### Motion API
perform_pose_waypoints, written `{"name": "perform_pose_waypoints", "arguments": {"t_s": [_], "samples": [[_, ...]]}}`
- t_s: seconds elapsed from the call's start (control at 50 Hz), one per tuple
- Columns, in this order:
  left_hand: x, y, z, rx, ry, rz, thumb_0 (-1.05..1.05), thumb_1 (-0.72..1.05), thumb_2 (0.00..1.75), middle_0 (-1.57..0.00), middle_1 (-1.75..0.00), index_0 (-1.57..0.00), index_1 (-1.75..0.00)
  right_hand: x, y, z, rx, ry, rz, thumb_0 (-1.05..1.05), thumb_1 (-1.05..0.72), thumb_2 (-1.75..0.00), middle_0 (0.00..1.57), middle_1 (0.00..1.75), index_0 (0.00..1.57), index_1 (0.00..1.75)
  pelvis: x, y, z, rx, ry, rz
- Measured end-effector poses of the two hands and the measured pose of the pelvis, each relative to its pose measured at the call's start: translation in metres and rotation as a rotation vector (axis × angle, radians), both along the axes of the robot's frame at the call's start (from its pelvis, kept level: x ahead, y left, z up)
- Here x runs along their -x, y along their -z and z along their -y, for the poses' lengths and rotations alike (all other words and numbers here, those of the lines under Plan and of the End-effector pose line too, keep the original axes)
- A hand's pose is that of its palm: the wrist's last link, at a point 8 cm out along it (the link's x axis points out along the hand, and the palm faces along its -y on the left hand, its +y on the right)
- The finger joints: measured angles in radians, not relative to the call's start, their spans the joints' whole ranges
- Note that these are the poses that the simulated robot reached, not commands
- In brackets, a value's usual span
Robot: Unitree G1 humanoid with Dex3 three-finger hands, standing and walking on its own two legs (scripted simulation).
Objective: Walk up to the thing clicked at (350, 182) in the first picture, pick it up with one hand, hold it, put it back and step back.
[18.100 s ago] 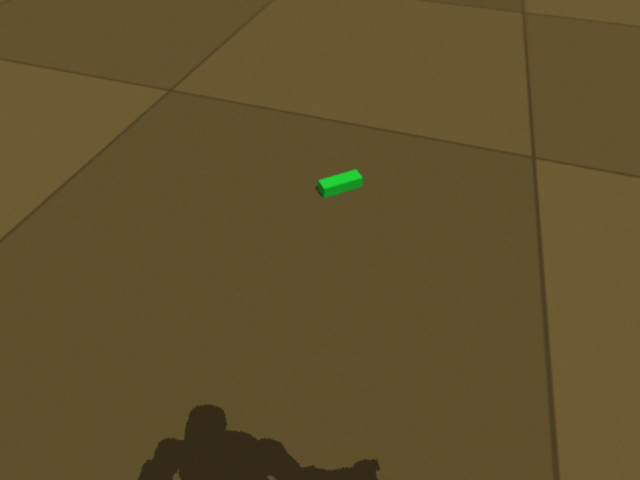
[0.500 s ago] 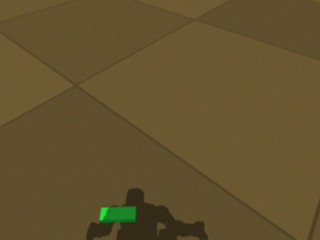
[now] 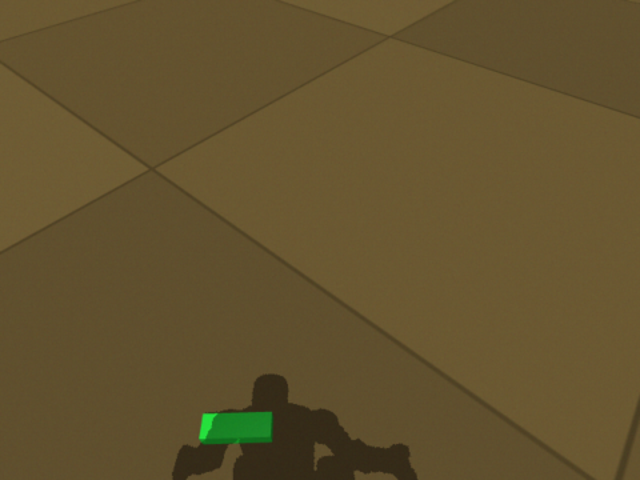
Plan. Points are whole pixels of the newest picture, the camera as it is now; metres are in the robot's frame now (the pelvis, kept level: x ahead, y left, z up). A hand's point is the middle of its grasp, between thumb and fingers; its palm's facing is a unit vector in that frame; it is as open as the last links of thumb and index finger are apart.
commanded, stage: stand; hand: left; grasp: from above
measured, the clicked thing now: (237, 427) +0.41 +0.25 -0.76
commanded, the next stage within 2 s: rise first in 0.24 s
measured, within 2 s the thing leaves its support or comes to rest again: neither
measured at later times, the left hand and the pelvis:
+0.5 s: hand out of the picture +0.13 +0.26 -0.16, palm faces +0.04 -0.94 -0.33, open 8.1 cm; pelvis -0.01 +0.00 -0.01, yaw +1 degrees
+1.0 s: hand out of the picture +0.14 +0.27 -0.23, palm faces -0.13 -0.89 -0.43, open 14.0 cm; pelvis -0.01 +0.02 -0.08, yaw +0 degrees
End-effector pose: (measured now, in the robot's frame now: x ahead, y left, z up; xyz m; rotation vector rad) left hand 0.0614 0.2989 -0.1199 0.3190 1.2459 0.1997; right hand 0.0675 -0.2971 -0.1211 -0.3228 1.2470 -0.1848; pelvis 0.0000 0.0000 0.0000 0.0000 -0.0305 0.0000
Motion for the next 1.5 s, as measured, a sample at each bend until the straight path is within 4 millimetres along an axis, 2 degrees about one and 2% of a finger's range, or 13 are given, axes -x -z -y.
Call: {"name": "perform_pose_waypoints", "arguments": {"t_s": [0.38,0.46,0.54,0.62,0.76,0.86,0.98,1.14,1.26,1.34,1.42,1.5], "samples": [[-0.010,0.001,-0.003,0.003,-0.008,0.021,0.01,0.90,0.91,-0.20,-0.31,-0.20,-0.31,-0.010,-0.002,-0.005,0.004,0.004,0.025,0.01,-0.90,-0.90,0.20,0.30,0.21,0.30,-0.005,0.001,-0.004,0.001,-0.001,-0.016],[-0.041,0.005,0.000,0.014,-0.033,0.117,0.01,0.80,0.92,-0.18,-0.40,-0.18,-0.41,-0.018,0.000,-0.017,-0.006,-0.007,0.119,0.01,-0.92,-0.90,0.20,0.30,0.20,0.30,0.003,0.008,-0.004,0.003,-0.015,-0.069],[-0.076,0.013,-0.002,0.014,0.011,0.154,0.01,0.61,0.94,-0.14,-0.60,-0.15,-0.60,-0.019,0.006,-0.030,-0.029,-0.001,0.162,0.01,-0.92,-0.90,0.20,0.30,0.20,0.30,0.008,0.018,-0.003,0.004,-0.008,-0.135],[-0.092,0.015,-0.003,-0.009,0.061,0.165,0.00,0.35,0.96,-0.09,-0.81,-0.11,-0.80,-0.018,0.010,-0.042,-0.056,0.023,0.195,0.01,-0.91,-0.90,0.20,0.30,0.20,0.30,0.005,0.025,-0.005,0.006,0.001,-0.160],[-0.085,0.032,-0.006,-0.046,0.088,0.081,0.00,-0.14,0.97,-0.06,-1.00,-0.08,-0.99,-0.030,0.018,-0.052,-0.072,0.014,0.263,0.01,-0.89,-0.90,0.20,0.30,0.21,0.30,0.001,0.040,-0.011,0.015,0.005,-0.213],[-0.078,0.050,-0.011,-0.067,0.110,0.091,0.00,-0.37,0.99,-0.06,-1.04,-0.08,-1.04,-0.046,0.028,-0.053,-0.050,-0.020,0.317,0.01,-0.89,-0.89,0.20,0.30,0.21,0.30,0.003,0.060,-0.014,0.022,0.005,-0.263],[-0.073,0.064,-0.012,-0.087,0.156,0.110,0.00,-0.49,1.00,-0.06,-1.05,-0.07,-1.06,-0.067,0.040,-0.057,-0.035,-0.053,0.372,0.01,-0.88,-0.89,0.20,0.30,0.21,0.30,0.005,0.080,-0.017,0.034,0.003,-0.305],[-0.064,0.078,-0.013,-0.113,0.201,0.095,0.00,-0.54,0.99,-0.08,-1.06,-0.08,-1.06,-0.086,0.051,-0.069,-0.048,-0.101,0.441,0.01,-0.91,-0.90,0.20,0.30,0.21,0.30,0.010,0.099,-0.018,0.045,0.000,-0.353],[-0.058,0.091,-0.015,-0.142,0.239,0.100,0.00,-0.56,0.98,-0.08,-1.06,-0.09,-1.06,-0.090,0.069,-0.073,-0.065,-0.132,0.466,0.01,-0.92,-0.90,0.20,0.30,0.21,0.30,0.017,0.118,-0.017,0.047,-0.002,-0.390],[-0.062,0.107,-0.018,-0.183,0.293,0.100,0.00,-0.57,0.97,-0.09,-1.06,-0.10,-1.06,-0.089,0.088,-0.072,-0.072,-0.150,0.472,0.01,-0.93,-0.91,0.20,0.30,0.21,0.30,0.024,0.135,-0.015,0.047,-0.005,-0.421],[-0.077,0.135,-0.023,-0.236,0.381,0.111,0.00,-0.58,0.98,-0.09,-1.06,-0.10,-1.06,-0.084,0.117,-0.066,-0.069,-0.168,0.462,0.01,-0.93,-0.91,0.21,0.30,0.21,0.30,0.033,0.160,-0.012,0.042,-0.004,-0.466],[-0.103,0.168,-0.024,-0.297,0.498,0.151,0.00,-0.57,0.98,-0.09,-1.05,-0.10,-1.06,-0.076,0.156,-0.055,-0.058,-0.174,0.428,0.01,-0.92,-0.90,0.21,0.30,0.21,0.30,0.042,0.193,-0.009,0.038,0.002,-0.519]]}}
